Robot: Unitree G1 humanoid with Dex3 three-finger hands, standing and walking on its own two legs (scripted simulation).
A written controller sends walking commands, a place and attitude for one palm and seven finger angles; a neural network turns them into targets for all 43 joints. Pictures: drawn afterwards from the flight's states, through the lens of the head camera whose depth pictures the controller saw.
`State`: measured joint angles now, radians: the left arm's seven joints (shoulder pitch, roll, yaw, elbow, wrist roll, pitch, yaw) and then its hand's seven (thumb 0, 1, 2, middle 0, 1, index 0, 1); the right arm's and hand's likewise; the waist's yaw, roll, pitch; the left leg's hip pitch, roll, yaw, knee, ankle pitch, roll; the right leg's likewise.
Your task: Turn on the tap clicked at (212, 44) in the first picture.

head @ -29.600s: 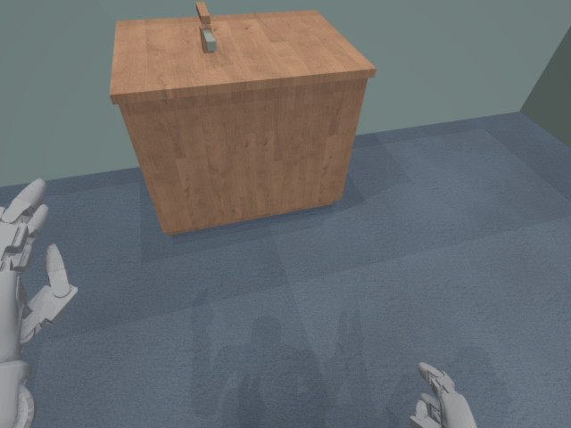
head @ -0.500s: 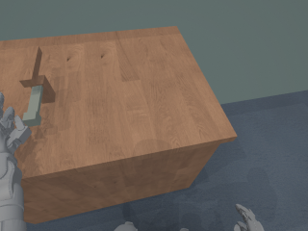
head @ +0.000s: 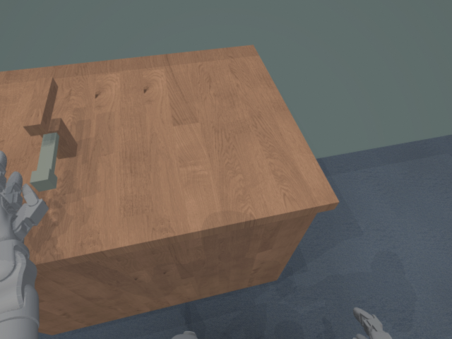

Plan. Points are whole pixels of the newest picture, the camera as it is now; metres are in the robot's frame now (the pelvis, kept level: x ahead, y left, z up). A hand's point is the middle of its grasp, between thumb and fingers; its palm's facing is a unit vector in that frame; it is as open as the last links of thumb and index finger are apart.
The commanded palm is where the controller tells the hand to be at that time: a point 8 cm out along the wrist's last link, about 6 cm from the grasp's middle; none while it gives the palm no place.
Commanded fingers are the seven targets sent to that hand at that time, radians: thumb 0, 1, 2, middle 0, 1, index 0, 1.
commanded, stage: push the lever round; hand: left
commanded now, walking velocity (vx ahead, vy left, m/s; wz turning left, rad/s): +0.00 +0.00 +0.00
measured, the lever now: (44, 180) +0.35 +0.34 +0.08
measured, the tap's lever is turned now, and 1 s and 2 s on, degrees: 2 25 53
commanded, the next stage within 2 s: none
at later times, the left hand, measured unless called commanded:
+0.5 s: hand (52, 200) +0.31 +0.31 +0.07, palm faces +0.63 -0.77 -0.06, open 7.6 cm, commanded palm +0.28 +0.33 +0.07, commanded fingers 0.00 0.90 0.90 -0.15 -0.15 -0.15 -0.15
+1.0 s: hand (84, 189) +0.34 +0.27 +0.07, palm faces +0.71 -0.70 -0.07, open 7.6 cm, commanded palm +0.30 +0.29 +0.07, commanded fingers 0.00 0.90 0.90 -0.15 -0.15 -0.15 -0.15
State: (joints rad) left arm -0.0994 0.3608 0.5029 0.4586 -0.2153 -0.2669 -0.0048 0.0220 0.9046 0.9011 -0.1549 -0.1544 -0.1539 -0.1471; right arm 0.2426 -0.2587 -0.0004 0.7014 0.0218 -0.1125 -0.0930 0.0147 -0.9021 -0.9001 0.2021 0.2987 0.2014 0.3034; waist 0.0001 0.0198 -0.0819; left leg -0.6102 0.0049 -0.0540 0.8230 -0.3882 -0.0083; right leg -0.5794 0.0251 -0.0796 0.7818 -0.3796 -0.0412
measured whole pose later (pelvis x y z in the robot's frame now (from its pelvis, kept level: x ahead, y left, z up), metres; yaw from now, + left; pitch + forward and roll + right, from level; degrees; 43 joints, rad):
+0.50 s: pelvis -0.01 +0.00 +0.00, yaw +1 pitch +9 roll -1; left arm -0.16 0.29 0.44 0.47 -0.17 -0.28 0.20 0.03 0.96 0.94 -0.15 -0.15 -0.15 -0.15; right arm 0.23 -0.25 0.01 0.72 0.01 -0.10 -0.09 0.01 -0.90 -0.90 0.20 0.30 0.20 0.30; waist 0.00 0.02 -0.09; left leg -0.61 0.00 -0.07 0.83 -0.38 -0.01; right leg -0.58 0.02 -0.09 0.79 -0.38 -0.04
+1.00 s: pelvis -0.01 -0.01 +0.00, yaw +1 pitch +9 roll -1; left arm -0.25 0.18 0.33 0.49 -0.06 -0.25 0.47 -0.01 0.94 0.96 -0.15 -0.15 -0.15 -0.15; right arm 0.19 -0.22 0.01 0.72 -0.02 -0.07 -0.07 0.01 -0.90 -0.90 0.20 0.30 0.20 0.30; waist -0.01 0.02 -0.09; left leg -0.61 -0.01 -0.07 0.82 -0.37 -0.02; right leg -0.58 0.02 -0.10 0.79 -0.38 -0.05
